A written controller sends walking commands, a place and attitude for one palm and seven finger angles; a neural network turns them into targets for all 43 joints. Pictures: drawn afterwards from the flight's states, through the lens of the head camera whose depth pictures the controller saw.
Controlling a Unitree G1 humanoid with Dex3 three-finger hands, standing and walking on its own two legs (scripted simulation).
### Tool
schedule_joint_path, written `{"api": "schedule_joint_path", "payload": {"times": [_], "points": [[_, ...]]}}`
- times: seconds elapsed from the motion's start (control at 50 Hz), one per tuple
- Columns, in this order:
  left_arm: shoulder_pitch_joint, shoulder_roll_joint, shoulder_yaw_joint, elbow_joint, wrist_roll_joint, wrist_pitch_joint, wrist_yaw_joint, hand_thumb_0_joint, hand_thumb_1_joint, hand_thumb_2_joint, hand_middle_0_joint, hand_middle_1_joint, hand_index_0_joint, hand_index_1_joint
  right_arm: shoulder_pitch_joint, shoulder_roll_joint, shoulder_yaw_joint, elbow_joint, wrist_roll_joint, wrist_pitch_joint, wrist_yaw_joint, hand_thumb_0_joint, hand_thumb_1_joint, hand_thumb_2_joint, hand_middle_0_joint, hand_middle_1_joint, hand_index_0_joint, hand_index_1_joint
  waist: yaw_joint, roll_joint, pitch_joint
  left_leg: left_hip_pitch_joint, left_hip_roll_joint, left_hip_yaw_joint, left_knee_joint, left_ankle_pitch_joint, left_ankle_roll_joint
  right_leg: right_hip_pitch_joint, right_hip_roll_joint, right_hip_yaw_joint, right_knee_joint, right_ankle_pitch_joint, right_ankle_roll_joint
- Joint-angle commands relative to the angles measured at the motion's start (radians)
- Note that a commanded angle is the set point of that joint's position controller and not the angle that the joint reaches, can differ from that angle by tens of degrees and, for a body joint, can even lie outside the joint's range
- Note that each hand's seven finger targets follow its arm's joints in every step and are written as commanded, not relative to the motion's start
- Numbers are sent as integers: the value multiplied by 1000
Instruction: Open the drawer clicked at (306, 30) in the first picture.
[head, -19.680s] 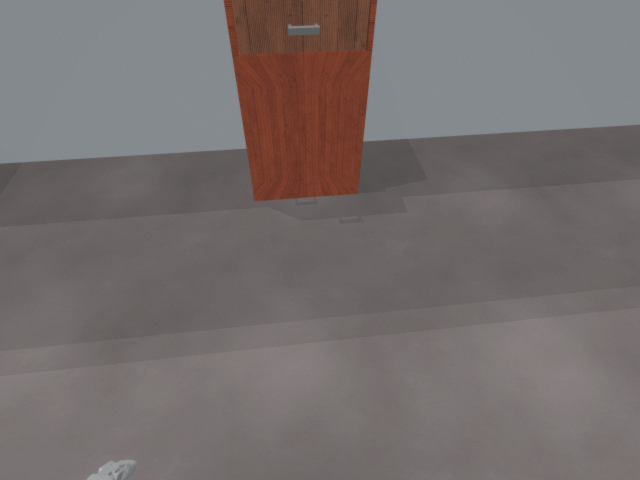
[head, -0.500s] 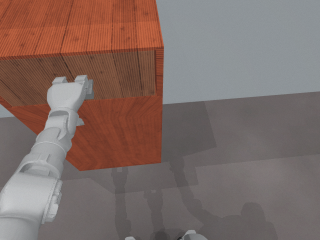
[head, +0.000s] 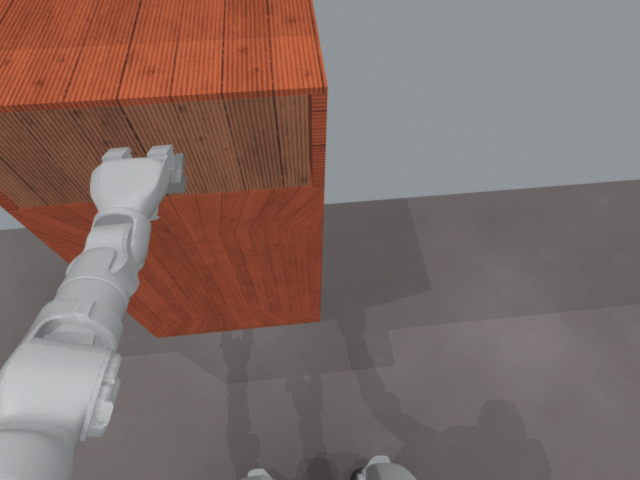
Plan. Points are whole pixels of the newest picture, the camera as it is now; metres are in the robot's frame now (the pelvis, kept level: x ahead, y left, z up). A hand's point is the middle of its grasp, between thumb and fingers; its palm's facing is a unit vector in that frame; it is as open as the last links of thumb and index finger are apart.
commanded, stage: pull the drawer open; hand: left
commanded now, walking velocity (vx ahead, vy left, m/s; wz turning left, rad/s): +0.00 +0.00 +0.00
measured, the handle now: (145, 173) +0.52 +0.22 +0.04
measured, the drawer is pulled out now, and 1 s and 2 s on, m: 0.00 0.03 0.25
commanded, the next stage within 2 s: none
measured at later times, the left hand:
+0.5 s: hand (146, 224) +0.45 +0.22 +0.02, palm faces -0.02 -0.05 -1.00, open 5.4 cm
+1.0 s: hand (146, 228) +0.44 +0.22 +0.02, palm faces -0.06 -0.05 -1.00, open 5.5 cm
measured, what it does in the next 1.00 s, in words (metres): stands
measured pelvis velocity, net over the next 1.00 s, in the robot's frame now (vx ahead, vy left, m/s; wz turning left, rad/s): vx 0.01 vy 0.00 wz -0.03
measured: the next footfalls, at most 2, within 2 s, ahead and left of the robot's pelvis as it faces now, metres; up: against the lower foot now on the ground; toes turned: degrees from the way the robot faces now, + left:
none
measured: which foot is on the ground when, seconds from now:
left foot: down 0.00-1.00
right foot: down 0.00-1.00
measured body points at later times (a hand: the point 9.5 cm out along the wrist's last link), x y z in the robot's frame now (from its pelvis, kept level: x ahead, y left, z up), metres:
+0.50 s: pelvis +0.03 +0.01 +0.01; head +0.10 -0.01 +0.45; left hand +0.44 +0.22 +0.07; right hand +0.08 -0.26 -0.13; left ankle -0.02 +0.10 -0.70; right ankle +0.01 -0.11 -0.70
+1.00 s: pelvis +0.01 +0.00 +0.01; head +0.08 -0.02 +0.45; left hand +0.44 +0.22 +0.07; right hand +0.05 -0.28 -0.13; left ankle -0.02 +0.10 -0.70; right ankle +0.01 -0.11 -0.70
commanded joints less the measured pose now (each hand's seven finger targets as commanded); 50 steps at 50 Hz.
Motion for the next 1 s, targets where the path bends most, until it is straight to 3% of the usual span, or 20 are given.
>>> {"api": "schedule_joint_path", "payload": {"times": [0.0,0.08,0.18,0.24,0.32,0.44,0.46,0.5,0.52,0.54,0.58,0.62,0.66,0.72,0.78,0.8,0.86,0.88,0.96,0.98], "points": [[-354,286,92,-134,-17,22,12,0,900,900,-400,-1350,-400,-1350,127,-158,-55,-54,-4,-10,-15,0,-900,-900,200,300,200,300,4,-28,-387,192,-41,-42,-72,324,12,263,41,38,-73,291,-14],[-282,203,47,-170,-26,13,4,0,900,900,-400,-1350,-400,-1350,114,-146,-59,-72,-1,-11,-11,0,-900,-900,200,300,200,300,19,-14,-383,227,-35,-37,-82,346,8,262,44,30,-78,300,-16],[-142,171,54,-216,-38,0,-4,0,900,900,-400,-1350,-400,-1350,94,-140,-65,-93,1,-9,-6,0,-900,-900,200,300,200,300,54,-20,-389,243,-31,-31,-91,391,7,301,46,28,-78,337,-19],[-71,191,83,-252,-41,-4,-5,0,900,900,-400,-1350,-400,-1350,82,-143,-66,-99,2,-4,-3,0,-900,-900,200,300,200,300,70,-51,-380,243,-27,-28,-97,422,8,327,45,29,-78,373,-18],[4,148,68,-324,-40,6,7,0,900,900,-400,-1350,-400,-1350,64,-138,-72,-110,5,-1,5,0,-900,-900,200,300,200,300,77,-43,-359,278,-19,-29,-101,509,5,331,44,22,-80,416,-19],[137,142,90,-457,-39,51,26,0,900,900,-400,-1350,-400,-1350,25,-133,-77,-126,6,5,15,0,-900,-900,200,300,200,300,99,-31,-376,341,-10,-35,-101,655,-1,366,43,22,-78,493,-18],[139,115,65,-485,-43,61,26,0,900,900,-400,-1350,-400,-1350,16,-132,-75,-130,8,4,18,0,-900,-900,200,300,200,300,92,-23,-357,348,-9,-37,-105,661,-4,361,42,17,-83,498,-18],[-161,154,48,-408,-20,70,37,0,900,900,-400,-1350,-400,-1350,39,-143,-69,-80,4,7,4,0,-900,-900,200,300,200,300,11,-45,-267,328,-9,-46,-100,559,-3,270,42,11,-91,425,-14],[-221,200,74,-397,-4,69,45,0,900,900,-400,-1350,-400,-1350,49,-146,-70,-74,2,5,0,0,-900,-900,200,300,200,300,13,-43,-271,316,-15,-48,-103,507,-2,258,43,12,-88,383,-15],[-172,198,78,-346,2,79,46,0,900,900,-400,-1350,-400,-1350,46,-141,-68,-73,-1,5,-1,0,-900,-900,200,300,200,300,31,-27,-276,310,-23,-43,-107,505,-2,273,43,11,-84,380,-21],[-180,208,78,-324,6,93,43,0,900,900,-400,-1350,-400,-1350,40,-138,-64,-74,-3,6,-7,0,-900,-900,200,300,200,300,39,-12,-326,319,-32,-32,-101,501,-3,295,41,18,-84,400,-23],[-217,225,79,-304,3,92,34,0,900,900,-400,-1350,-400,-1350,45,-135,-59,-72,-4,12,-11,0,-900,-900,200,300,200,300,39,7,-354,317,-35,-37,-97,502,-5,304,38,20,-76,403,-23],[-231,191,54,-285,-6,89,27,0,900,900,-400,-1350,-400,-1350,39,-130,-59,-75,-4,11,-15,0,-900,-900,200,300,200,300,33,1,-359,311,-38,-32,-94,489,-3,309,37,22,-78,409,-21],[-258,220,71,-261,-10,74,17,0,900,900,-400,-1350,-400,-1350,43,-135,-55,-80,-3,13,-21,0,-900,-900,200,300,200,300,29,-35,-372,290,-40,-36,-92,459,1,322,36,27,-77,402,-17],[-273,202,54,-240,-15,59,12,0,900,900,-400,-1350,-400,-1350,46,-133,-55,-83,-2,7,-26,0,-900,-900,200,300,200,300,20,-47,-355,265,-45,-30,-92,409,6,323,34,33,-87,384,-14],[-249,221,80,-242,-16,49,8,0,900,900,-400,-1350,-400,-1350,47,-134,-55,-87,-4,8,-26,0,-900,-900,200,300,200,300,36,-47,-369,260,-46,-32,-93,422,5,342,34,32,-83,394,-17],[-108,188,79,-273,-24,22,4,0,900,900,-400,-1350,-400,-1350,34,-124,-59,-107,-3,7,-21,0,-900,-900,200,300,200,300,77,-32,-408,271,-44,-22,-99,447,4,380,35,37,-79,425,-19],[-80,153,61,-307,-32,11,2,0,900,900,-400,-1350,-400,-1350,30,-121,-62,-117,-3,4,-18,0,-900,-900,200,300,200,300,78,-21,-406,282,-41,-19,-102,455,4,384,36,35,-83,435,-19],[136,172,108,-388,-41,-7,2,0,900,900,-400,-1350,-400,-1350,-3,-120,-65,-145,4,4,-9,0,-900,-900,200,300,200,300,121,-54,-387,239,-41,-10,-120,447,7,446,35,47,-89,476,-21],[158,151,95,-425,-47,-6,6,0,900,900,-400,-1350,-400,-1350,-9,-120,-67,-151,7,1,-6,0,-900,-900,200,300,200,300,115,-64,-374,242,-39,-9,-128,435,8,446,35,46,-97,473,-20]]}}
